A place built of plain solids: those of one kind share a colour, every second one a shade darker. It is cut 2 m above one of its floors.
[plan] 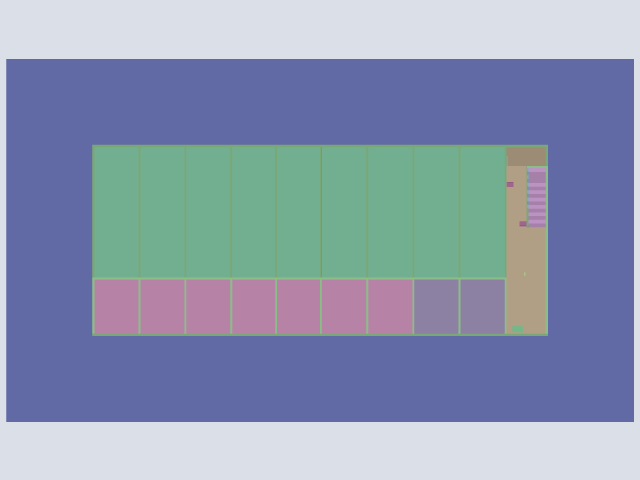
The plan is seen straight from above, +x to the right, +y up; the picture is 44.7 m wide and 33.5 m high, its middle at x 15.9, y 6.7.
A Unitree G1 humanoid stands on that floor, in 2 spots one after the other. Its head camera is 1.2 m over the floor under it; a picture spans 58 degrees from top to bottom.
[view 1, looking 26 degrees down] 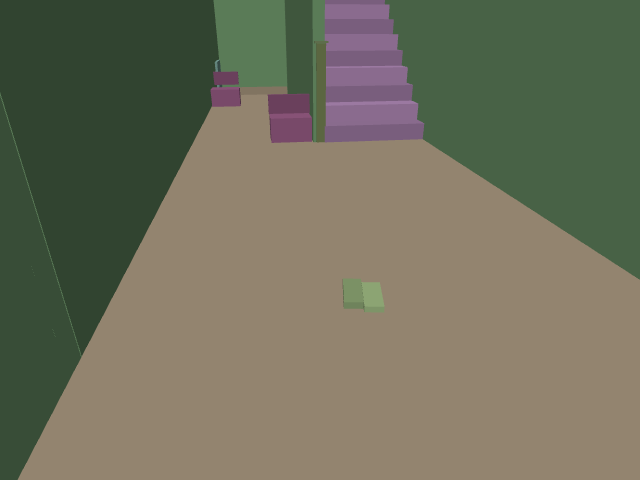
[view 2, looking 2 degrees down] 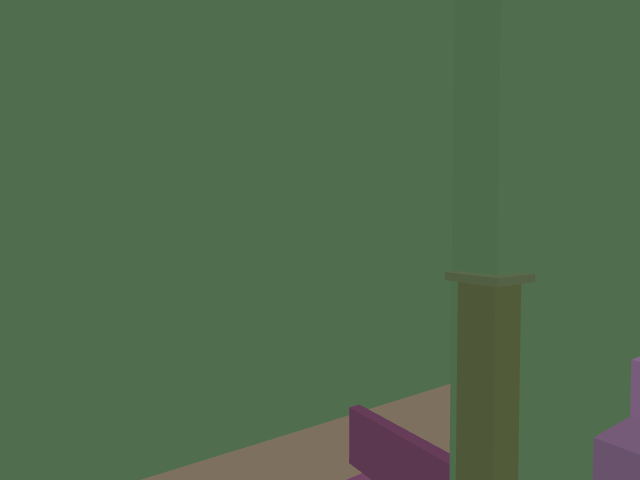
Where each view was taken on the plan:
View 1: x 29.69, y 2.58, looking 82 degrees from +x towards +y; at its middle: floor_passage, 2.74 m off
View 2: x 31.05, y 6.72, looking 146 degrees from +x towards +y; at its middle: wall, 2.57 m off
